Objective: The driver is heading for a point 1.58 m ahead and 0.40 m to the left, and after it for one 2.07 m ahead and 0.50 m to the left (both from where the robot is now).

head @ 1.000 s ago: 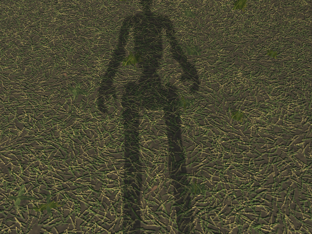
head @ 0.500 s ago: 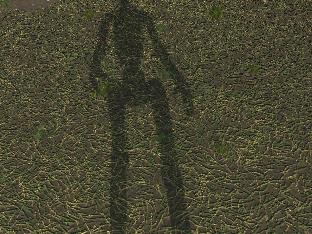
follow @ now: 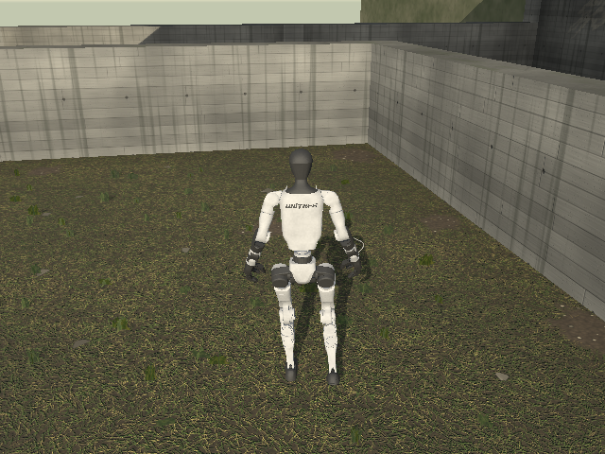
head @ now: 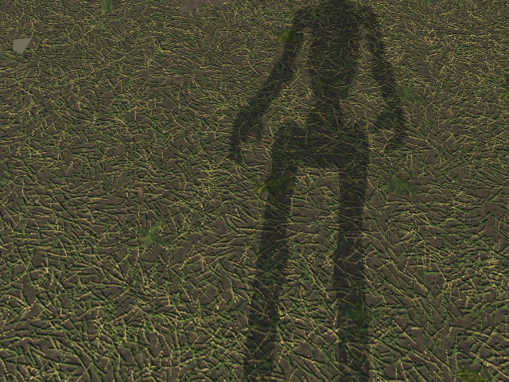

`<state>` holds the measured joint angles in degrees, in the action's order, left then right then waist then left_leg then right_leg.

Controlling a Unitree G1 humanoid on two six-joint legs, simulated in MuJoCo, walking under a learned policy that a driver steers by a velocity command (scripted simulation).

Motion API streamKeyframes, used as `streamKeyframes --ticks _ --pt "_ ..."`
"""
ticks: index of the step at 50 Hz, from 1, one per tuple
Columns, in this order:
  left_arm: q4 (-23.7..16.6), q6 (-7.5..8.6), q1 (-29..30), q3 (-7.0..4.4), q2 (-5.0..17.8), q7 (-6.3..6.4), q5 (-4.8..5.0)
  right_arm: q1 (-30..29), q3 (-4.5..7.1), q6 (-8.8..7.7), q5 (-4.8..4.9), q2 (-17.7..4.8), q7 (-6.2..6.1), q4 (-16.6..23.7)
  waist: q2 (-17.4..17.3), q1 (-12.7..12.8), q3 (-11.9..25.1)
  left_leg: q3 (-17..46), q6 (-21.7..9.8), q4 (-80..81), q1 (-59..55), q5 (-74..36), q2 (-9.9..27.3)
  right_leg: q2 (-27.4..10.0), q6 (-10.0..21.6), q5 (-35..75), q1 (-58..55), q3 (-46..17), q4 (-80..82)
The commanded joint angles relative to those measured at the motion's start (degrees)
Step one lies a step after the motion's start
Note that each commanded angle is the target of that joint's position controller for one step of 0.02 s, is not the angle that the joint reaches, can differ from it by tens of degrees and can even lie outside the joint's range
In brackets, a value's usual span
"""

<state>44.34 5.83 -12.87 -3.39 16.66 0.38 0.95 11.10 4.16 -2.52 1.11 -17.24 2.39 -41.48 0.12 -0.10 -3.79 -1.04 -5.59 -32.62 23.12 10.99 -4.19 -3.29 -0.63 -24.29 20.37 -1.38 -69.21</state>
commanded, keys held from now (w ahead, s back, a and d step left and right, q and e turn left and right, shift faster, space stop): w+q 0.82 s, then w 0.14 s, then w+e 0.04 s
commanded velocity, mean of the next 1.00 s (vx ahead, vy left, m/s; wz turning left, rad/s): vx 0.50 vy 0.00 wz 0.55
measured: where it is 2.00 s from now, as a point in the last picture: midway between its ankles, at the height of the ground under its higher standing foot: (149, 193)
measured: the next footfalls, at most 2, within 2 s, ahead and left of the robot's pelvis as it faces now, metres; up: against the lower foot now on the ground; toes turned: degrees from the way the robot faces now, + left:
right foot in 0.36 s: +0.40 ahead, -0.12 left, +0.00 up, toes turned +17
left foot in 0.90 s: +0.56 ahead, +0.24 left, +0.00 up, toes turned +34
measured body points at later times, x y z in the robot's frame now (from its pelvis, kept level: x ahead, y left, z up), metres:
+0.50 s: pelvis +0.29 -0.04 +0.01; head +0.31 -0.04 +0.46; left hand +0.37 +0.26 -0.08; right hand +0.45 -0.29 -0.11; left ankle +0.15 +0.06 -0.64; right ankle +0.36 -0.13 -0.73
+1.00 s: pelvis +0.51 +0.12 +0.00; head +0.53 +0.15 +0.45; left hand +0.41 +0.40 -0.13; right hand +0.80 -0.01 -0.08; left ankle +0.52 +0.21 -0.73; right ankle +0.47 -0.08 -0.63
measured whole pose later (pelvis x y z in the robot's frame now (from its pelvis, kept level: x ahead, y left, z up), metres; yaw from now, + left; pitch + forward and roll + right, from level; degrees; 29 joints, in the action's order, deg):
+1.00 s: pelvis +0.51 +0.12 +0.00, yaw +33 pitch +1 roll -1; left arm 47.5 5.0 -15.2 -2.9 17.9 -0.6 1.8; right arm 9.4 3.5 -2.1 0.7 -16.5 2.0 -35.9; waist 0.7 1.5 -3.7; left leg -2.2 -4.8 -32.9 23.4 10.9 -3.0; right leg -4.1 0.1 -25.1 18.4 0.7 -67.7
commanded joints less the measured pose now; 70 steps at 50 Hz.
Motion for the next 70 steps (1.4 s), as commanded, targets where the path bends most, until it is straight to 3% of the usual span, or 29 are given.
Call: streamKeyframes --ticks 1,4,9,14,17,18,19,20,21,22,23,24,26,31,39,42,44,45,46,47,48,49,50,51,56,61,65,67,70 --pt "-5.65 1.45 1.50 -2.03 7.78 0.24 -1.24 1.98 1.47 -1.06 -0.79 -6.15 -0.80 4.36 -2.68 0.23 7.41 23.20 -11.21 17.86 -17.70 -11.15 14.66 -3.63 0.08 5.95 16.20 -3.69 2.77" --pt "-6.04 -0.09 1.88 -1.53 5.39 0.26 -1.83 2.93 1.94 -1.34 -0.53 -7.68 -1.78 4.32 -2.34 0.93 6.37 18.48 -11.49 19.42 -12.25 -18.48 12.86 -2.93 -2.35 9.68 14.58 -2.03 9.91" --pt "-8.63 0.13 12.44 -0.24 2.86 -0.36 -1.38 6.61 2.25 -0.58 0.09 -8.77 -3.17 3.20 -4.86 -2.94 4.14 14.86 -7.54 18.48 -9.49 -12.00 8.99 0.91 -3.91 26.30 11.74 -1.36 31.22" --pt "-9.99 1.36 16.44 -0.92 5.40 -1.80 -0.43 9.96 2.30 0.26 0.48 -8.58 -3.58 1.97 -5.99 -4.05 3.64 21.94 -6.09 13.47 -14.25 -5.92 11.67 3.10 -2.25 26.45 7.99 -3.25 40.56" --pt "-8.34 2.12 9.45 -2.16 7.38 -1.73 -0.42 7.97 2.24 0.67 0.24 -7.82 -3.67 2.59 -7.99 0.28 5.16 24.76 -4.05 6.93 -15.34 -9.11 11.29 3.44 0.85 21.49 -0.95 -2.24 43.87" --pt "-7.24 2.41 3.42 -3.02 9.14 -1.35 -1.15 7.65 1.42 0.55 -0.07 -5.53 -3.45 3.21 -6.60 3.24 9.90 22.39 -2.21 -1.43 -12.88 -10.48 8.19 0.62 3.12 21.30 -11.49 -3.86 43.96" --pt "-6.53 2.30 -5.26 -3.75 12.34 -0.82 -1.79 8.83 0.14 0.44 -1.24 -2.21 -3.36 4.40 1.09 5.97 18.47 16.81 0.12 -17.96 -5.16 1.12 3.85 -9.60 6.35 17.88 -26.61 -14.33 43.10" --pt "-4.46 1.54 -8.20 -4.53 15.65 -1.38 -2.17 16.72 -0.49 -0.08 0.98 -0.45 -3.32 6.24 21.84 1.59 22.77 11.40 3.12 -34.56 14.99 24.35 -2.04 -20.56 15.04 2.89 -40.34 -42.21 50.01" --pt "-5.76 1.34 -5.97 -3.21 9.59 -1.58 -0.88 15.40 0.60 0.02 1.46 -6.77 -3.51 4.22 13.23 3.03 17.20 12.86 3.99 -41.23 21.07 21.27 2.73 -20.17 13.72 -8.46 -36.85 -42.98 52.41" --pt "-6.14 0.93 -3.79 -2.37 6.60 -1.24 -0.73 9.09 1.38 0.34 0.95 -9.25 -3.40 4.97 7.77 4.52 10.56 11.14 4.39 -42.25 22.18 15.72 4.48 -17.72 11.38 -5.73 -30.17 -33.04 52.82" --pt "-6.26 0.58 -1.32 -1.91 5.92 -1.15 -1.29 6.38 1.40 0.59 0.36 -8.52 -3.44 5.49 3.83 3.54 7.21 9.62 4.80 -41.15 20.11 11.73 6.38 -15.32 10.32 2.32 -23.67 -25.90 53.58" --pt "-5.70 0.39 0.07 -1.58 4.85 -1.04 -1.47 4.57 1.55 0.59 -0.12 -7.77 -3.20 6.19 3.66 2.76 4.52 9.53 5.00 -38.61 19.20 9.25 7.88 -13.32 10.25 8.49 -19.22 -20.80 54.65" --pt "-4.90 0.72 0.68 -1.36 4.19 -0.79 -1.61 5.39 1.41 1.09 0.65 -5.58 -2.55 6.52 6.51 1.26 3.87 8.33 5.13 -35.84 15.62 7.07 9.82 -11.06 9.89 13.91 -14.99 -13.61 57.20" --pt "-2.42 0.99 -0.38 -2.38 7.19 -0.52 -1.31 1.13 0.62 1.70 0.22 -2.98 -2.13 8.64 4.10 1.49 2.52 6.96 6.64 -26.97 19.68 0.11 11.10 -12.12 11.84 24.09 -15.92 -4.09 60.35" --pt "0.73 -0.97 -3.90 -3.10 10.66 -0.14 -0.07 -10.35 -0.26 0.75 0.42 -1.62 0.57 12.02 3.25 5.10 -0.85 0.04 4.10 -6.25 15.22 -9.83 9.02 -12.12 8.71 31.58 -21.90 8.21 58.95" --pt "1.22 -1.97 -4.04 -3.78 12.97 0.13 1.01 -8.37 0.90 1.11 -0.10 -3.86 0.91 12.72 5.19 2.09 1.67 -3.54 0.71 -3.73 7.85 -1.47 4.87 -12.99 7.34 54.27 -25.25 10.93 50.66" --pt "1.49 -2.52 -3.50 -3.41 12.74 0.39 1.37 5.88 3.49 1.51 -0.13 -7.93 0.13 9.15 4.01 -6.54 9.42 -4.73 -3.06 1.65 -13.07 -4.25 0.41 -10.85 5.32 62.04 -20.03 13.43 32.30" --pt "0.72 -2.17 -4.53 -1.96 9.46 0.42 -0.37 15.15 4.94 2.03 0.03 -11.88 -1.07 6.77 -2.23 -10.03 14.94 6.40 -5.93 1.57 -31.19 -5.90 7.42 -8.50 3.18 41.76 -5.58 13.49 15.39" --pt "-1.94 -0.81 -10.93 0.70 1.89 -0.67 -1.82 12.49 5.05 1.28 0.16 -17.55 -1.31 7.19 -16.42 -1.88 21.47 38.92 -16.43 7.67 -46.46 4.38 22.61 2.49 0.21 -8.99 17.15 7.67 -4.01" --pt "-1.17 0.67 -5.12 -0.43 7.80 -1.33 0.38 14.03 3.53 0.50 0.02 -11.76 -0.91 8.05 -8.47 -6.94 25.45 45.09 -16.33 14.29 -45.93 9.80 24.60 1.86 0.71 -8.89 21.61 -2.78 -9.21" --pt "-3.24 1.29 0.58 -1.06 9.80 -1.55 2.21 11.66 2.74 -0.27 -0.52 -9.89 -0.61 7.22 -6.69 -7.06 16.29 36.06 -13.62 15.18 -39.26 5.16 22.80 -0.21 1.53 -4.00 25.29 -2.22 -8.72" --pt "-3.16 1.49 1.50 -0.67 8.73 -1.18 1.72 7.83 2.19 -0.64 -0.43 -8.44 -0.64 7.03 -2.86 -4.55 11.67 28.55 -11.57 15.29 -31.05 -1.01 20.81 -3.02 1.92 0.97 23.59 -1.90 -4.53" --pt "-2.32 1.19 1.37 -0.81 8.60 -0.92 0.57 4.45 1.50 -0.87 -0.76 -6.30 -0.69 7.11 -2.41 -2.57 8.66 22.77 -10.27 16.11 -24.20 -7.53 18.88 -4.76 1.57 3.97 20.51 -1.76 -0.81" --pt "-1.41 0.41 -0.83 -0.97 8.54 -1.05 0.47 2.76 0.92 -1.27 -1.45 -4.83 -0.80 7.30 -3.49 -0.61 7.93 19.15 -9.66 17.76 -19.65 -11.18 17.62 -6.02 1.31 6.40 16.59 -2.48 0.68" --pt "-0.52 -2.59 -0.37 -0.47 5.09 -0.68 0.33 3.35 1.26 -3.39 -1.99 -5.81 -1.40 3.89 -2.47 0.40 3.50 7.82 -8.61 24.05 -13.97 -17.19 16.37 -5.80 -1.24 16.06 17.97 -3.46 8.73" --pt "-2.16 -1.83 6.03 -0.09 3.44 -1.70 0.35 4.11 1.06 -3.54 -2.03 -6.22 -2.29 1.79 -2.72 -2.23 0.91 -1.44 -4.47 25.91 -16.16 -16.15 14.27 -2.69 -0.76 32.27 17.67 -2.16 25.56" --pt "-5.02 -1.54 11.86 0.68 2.04 -3.18 0.29 7.70 1.42 -2.62 -1.42 -7.09 -2.70 -1.02 -1.81 -4.88 -1.40 -3.95 -3.73 24.47 -24.39 -19.83 16.98 -1.61 1.03 31.84 20.61 0.07 33.14" --pt "-6.61 -1.42 13.46 0.73 2.09 -4.12 0.17 8.52 1.68 -1.56 -1.04 -7.58 -2.99 -1.87 -1.99 -5.00 -1.41 -4.62 -3.40 21.32 -29.59 -26.09 18.58 -0.70 2.34 26.68 22.51 1.74 34.83" --pt "-7.67 -1.84 9.85 -0.40 4.40 -4.81 0.04 6.90 2.24 -0.03 -0.77 -9.83 -4.09 -1.46 -5.54 -1.52 3.30 -6.82 -1.40 10.56 -32.85 -53.26 18.98 4.02 5.51 16.85 14.82 6.75 34.62"
Keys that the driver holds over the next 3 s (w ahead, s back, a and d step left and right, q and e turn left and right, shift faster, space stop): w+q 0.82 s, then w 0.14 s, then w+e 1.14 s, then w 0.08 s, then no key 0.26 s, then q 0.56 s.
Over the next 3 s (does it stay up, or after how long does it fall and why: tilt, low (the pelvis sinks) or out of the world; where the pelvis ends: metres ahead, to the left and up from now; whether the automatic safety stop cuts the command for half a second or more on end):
stays up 1.30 0.37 0.02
